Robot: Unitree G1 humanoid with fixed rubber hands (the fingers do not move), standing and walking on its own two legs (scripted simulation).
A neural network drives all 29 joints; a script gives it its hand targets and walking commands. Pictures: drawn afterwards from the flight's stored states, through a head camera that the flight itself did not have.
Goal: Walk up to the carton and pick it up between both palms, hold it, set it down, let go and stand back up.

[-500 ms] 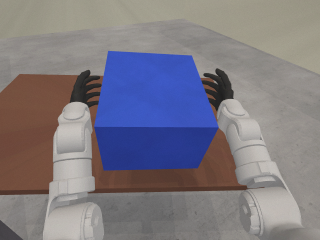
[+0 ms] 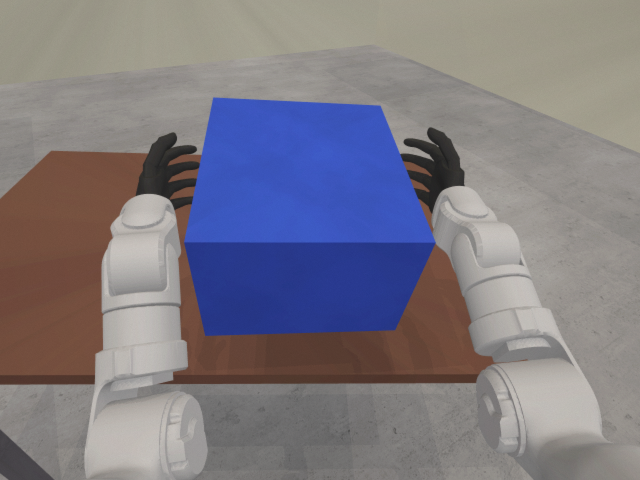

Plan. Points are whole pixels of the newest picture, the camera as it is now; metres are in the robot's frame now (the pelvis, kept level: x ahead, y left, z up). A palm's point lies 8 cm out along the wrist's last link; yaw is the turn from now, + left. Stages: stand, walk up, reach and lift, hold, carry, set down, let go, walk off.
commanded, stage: hold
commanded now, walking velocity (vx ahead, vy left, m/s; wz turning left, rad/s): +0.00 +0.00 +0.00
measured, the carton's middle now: (301, 209) +0.43 +0.00 +0.16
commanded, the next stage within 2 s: none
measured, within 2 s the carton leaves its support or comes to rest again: neither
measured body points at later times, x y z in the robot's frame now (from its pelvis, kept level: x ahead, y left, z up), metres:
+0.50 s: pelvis +0.01 +0.00 +0.00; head -0.05 +0.02 +0.45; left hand +0.38 +0.17 +0.22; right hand +0.39 -0.17 +0.22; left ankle +0.02 +0.12 -0.75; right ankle +0.03 -0.12 -0.75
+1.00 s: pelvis +0.00 +0.00 +0.00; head -0.05 +0.02 +0.45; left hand +0.38 +0.17 +0.23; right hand +0.39 -0.17 +0.23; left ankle +0.02 +0.12 -0.75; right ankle +0.03 -0.12 -0.75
